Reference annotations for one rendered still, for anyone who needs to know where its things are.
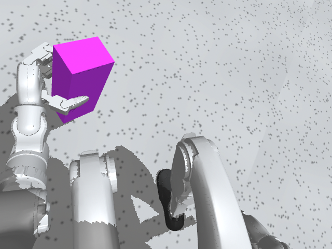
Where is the left robot hand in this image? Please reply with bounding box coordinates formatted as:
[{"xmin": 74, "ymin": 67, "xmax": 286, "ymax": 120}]
[{"xmin": 16, "ymin": 42, "xmax": 89, "ymax": 115}]

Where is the carton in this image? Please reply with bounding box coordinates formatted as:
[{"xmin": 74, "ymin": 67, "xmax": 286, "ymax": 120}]
[{"xmin": 51, "ymin": 36, "xmax": 115, "ymax": 124}]

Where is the right robot foot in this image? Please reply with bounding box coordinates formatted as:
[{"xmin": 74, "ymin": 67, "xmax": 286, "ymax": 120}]
[{"xmin": 157, "ymin": 169, "xmax": 184, "ymax": 231}]

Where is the right robot hand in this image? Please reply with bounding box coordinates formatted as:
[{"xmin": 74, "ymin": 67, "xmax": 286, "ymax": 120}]
[{"xmin": 241, "ymin": 210, "xmax": 271, "ymax": 249}]

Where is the left robot arm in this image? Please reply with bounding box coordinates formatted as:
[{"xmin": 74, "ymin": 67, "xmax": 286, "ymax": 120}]
[{"xmin": 0, "ymin": 104, "xmax": 51, "ymax": 249}]

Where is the right robot arm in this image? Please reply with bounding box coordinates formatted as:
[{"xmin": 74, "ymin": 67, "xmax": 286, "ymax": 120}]
[{"xmin": 257, "ymin": 236, "xmax": 291, "ymax": 249}]

